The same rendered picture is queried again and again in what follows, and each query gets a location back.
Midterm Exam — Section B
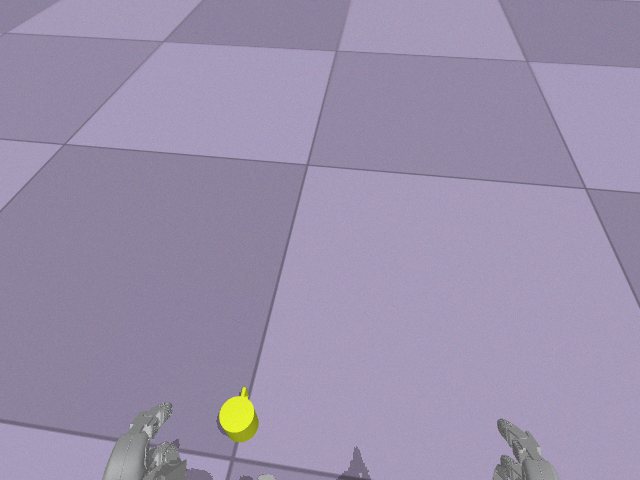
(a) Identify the right robot hand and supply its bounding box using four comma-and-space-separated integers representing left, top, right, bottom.
493, 419, 560, 480

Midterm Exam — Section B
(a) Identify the left robot hand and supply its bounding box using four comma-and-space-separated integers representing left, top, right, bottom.
102, 402, 187, 480

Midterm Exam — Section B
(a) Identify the mug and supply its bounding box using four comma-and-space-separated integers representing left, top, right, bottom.
219, 387, 259, 442

